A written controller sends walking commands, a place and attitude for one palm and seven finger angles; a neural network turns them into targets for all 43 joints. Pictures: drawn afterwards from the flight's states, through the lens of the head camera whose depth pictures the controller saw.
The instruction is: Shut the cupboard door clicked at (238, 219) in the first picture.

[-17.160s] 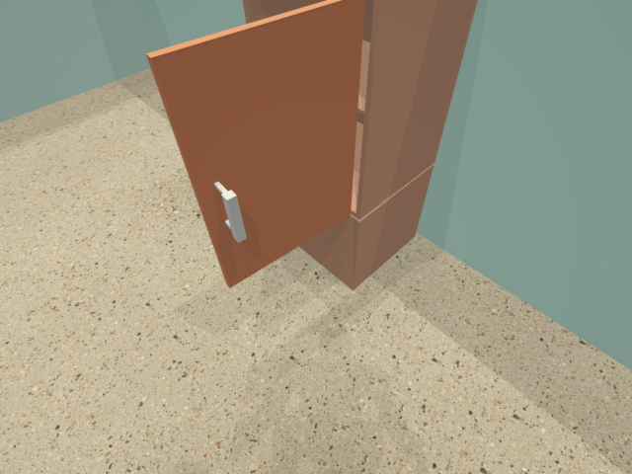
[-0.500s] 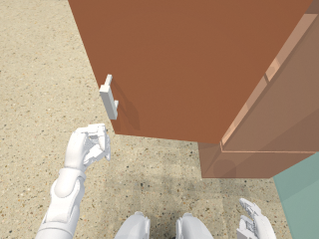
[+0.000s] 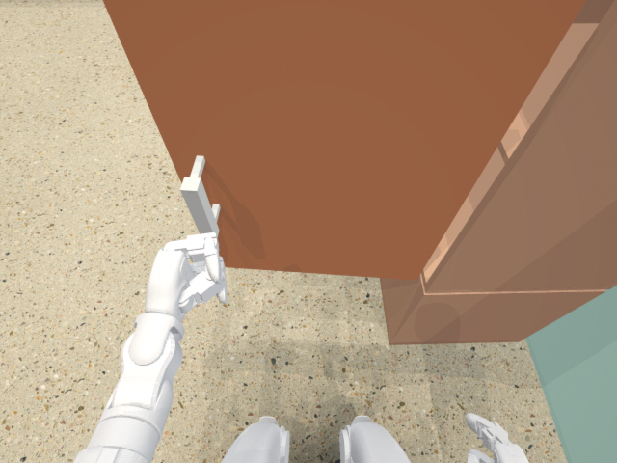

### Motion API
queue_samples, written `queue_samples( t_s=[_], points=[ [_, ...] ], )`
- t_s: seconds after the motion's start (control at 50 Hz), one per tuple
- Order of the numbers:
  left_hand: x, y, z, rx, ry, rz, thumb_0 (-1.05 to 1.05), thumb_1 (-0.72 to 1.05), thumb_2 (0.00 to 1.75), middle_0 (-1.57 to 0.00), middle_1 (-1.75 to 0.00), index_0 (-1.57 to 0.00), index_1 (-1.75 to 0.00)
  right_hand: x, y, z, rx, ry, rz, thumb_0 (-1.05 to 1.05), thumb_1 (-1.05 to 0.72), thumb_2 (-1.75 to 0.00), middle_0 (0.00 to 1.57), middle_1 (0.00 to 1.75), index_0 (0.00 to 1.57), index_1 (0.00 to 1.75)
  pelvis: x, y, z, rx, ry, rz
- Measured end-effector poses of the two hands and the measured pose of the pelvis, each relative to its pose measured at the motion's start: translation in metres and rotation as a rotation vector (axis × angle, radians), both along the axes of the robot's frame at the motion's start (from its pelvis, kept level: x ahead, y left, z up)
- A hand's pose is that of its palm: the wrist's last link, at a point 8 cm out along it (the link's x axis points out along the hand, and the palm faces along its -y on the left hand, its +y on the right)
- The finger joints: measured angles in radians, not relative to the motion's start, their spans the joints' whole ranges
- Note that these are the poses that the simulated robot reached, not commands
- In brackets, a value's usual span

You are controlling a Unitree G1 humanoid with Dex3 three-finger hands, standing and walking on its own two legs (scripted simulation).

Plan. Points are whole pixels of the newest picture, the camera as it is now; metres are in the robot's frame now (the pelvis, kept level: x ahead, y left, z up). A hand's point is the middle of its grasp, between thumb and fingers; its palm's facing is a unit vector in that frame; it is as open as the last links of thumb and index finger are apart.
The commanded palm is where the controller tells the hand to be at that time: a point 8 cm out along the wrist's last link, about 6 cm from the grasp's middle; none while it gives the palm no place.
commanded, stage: bring the fist close to the handle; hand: left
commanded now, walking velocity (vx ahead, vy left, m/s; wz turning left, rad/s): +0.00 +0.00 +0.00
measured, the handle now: (205, 200) +0.46 +0.16 +0.03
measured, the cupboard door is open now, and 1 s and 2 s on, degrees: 85 76 65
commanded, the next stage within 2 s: push the door shut along its arc in 0.10 s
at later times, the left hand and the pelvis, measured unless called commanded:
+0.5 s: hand (229, 250) +0.38 +0.12 +0.03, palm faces -0.12 -0.99 -0.07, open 3.1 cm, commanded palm +0.37 +0.18 +0.03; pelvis -0.02 -0.02 -0.01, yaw +1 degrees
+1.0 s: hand (234, 216) +0.44 +0.12 +0.03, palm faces -0.26 -0.96 -0.05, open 3.1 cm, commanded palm +0.44 +0.16 +0.03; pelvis -0.02 +0.00 -0.02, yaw +0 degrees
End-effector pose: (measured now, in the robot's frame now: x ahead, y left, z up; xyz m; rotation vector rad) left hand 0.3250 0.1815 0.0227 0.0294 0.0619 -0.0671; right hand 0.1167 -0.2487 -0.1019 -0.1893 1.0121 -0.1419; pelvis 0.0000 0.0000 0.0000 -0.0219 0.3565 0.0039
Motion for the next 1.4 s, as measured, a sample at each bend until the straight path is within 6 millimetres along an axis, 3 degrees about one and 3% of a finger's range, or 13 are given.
queue_samples(
  t_s=[0.16, 0.32, 0.42, 0.62, 0.78, 0.94, 1.18, 1.4],
  points=[
    [0.001, -0.001, 0.009, 0.005, -0.084, 0.017, 0.02, 0.90, 0.90, -1.30, -1.50, -1.30, -1.50, 0.009, -0.007, -0.004, -0.009, -0.019, 0.015, 0.01, -0.91, -0.90, 0.20, 0.30, 0.20, 0.30, -0.004, -0.008, -0.005, 0.004, 0.002, 0.007],
    [0.002, -0.006, 0.005, 0.023, -0.021, -0.018, 0.02, 0.90, 0.90, -1.30, -1.50, -1.30, -1.50, 0.014, -0.009, -0.002, 0.005, -0.048, 0.017, 0.01, -0.91, -0.90, 0.20, 0.30, 0.20, 0.30, -0.007, -0.014, -0.003, 0.010, -0.008, 0.009],
    [0.019, -0.007, 0.006, 0.029, -0.049, -0.034, 0.02, 0.90, 0.90, -1.31, -1.50, -1.30, -1.50, 0.009, -0.014, -0.005, -0.014, -0.041, 0.019, 0.01, -0.91, -0.90, 0.20, 0.30, 0.20, 0.30, -0.012, -0.018, -0.007, 0.009, -0.002, 0.013],
    [0.066, -0.006, 0.010, 0.035, -0.038, -0.098, 0.02, 0.90, 0.90, -1.31, -1.50, -1.31, -1.50, -0.029, -0.026, -0.018, -0.028, 0.058, -0.037, 0.01, -0.91, -0.90, 0.20, 0.30, 0.20, 0.30, -0.016, -0.018, -0.014, 0.007, 0.030, 0.004],
    [0.079, -0.003, 0.010, 0.013, -0.015, -0.136, 0.02, 0.90, 0.90, -1.30, -1.50, -1.31, -1.50, -0.064, -0.025, -0.019, -0.034, 0.143, -0.081, 0.01, -0.91, -0.90, 0.20, 0.30, 0.20, 0.30, -0.016, -0.013, -0.012, 0.004, 0.041, 0.000],
    [0.096, -0.003, 0.009, 0.014, -0.027, -0.169, 0.02, 0.90, 0.90, -1.30, -1.50, -1.31, -1.50, -0.083, -0.021, -0.020, -0.056, 0.192, -0.085, 0.01, -0.91, -0.90, 0.20, 0.30, 0.20, 0.30, -0.021, -0.005, -0.017, -0.013, 0.053, 0.013],
    [0.133, -0.029, 0.007, 0.014, -0.013, -0.266, 0.02, 0.90, 0.90, -1.30, -1.50, -1.30, -1.50, -0.104, -0.011, -0.023, -0.073, 0.234, -0.110, 0.00, -0.91, -0.90, 0.20, 0.30, 0.20, 0.30, -0.023, 0.007, -0.025, -0.032, 0.091, 0.010],
    [0.173, -0.055, 0.008, 0.012, -0.015, -0.313, 0.02, 0.90, 0.90, -1.30, -1.50, -1.30, -1.50, -0.135, -0.003, -0.027, -0.054, 0.322, -0.171, 0.00, -0.91, -0.90, 0.20, 0.30, 0.20, 0.30, -0.017, 0.009, -0.031, -0.033, 0.134, -0.012]
  ],
)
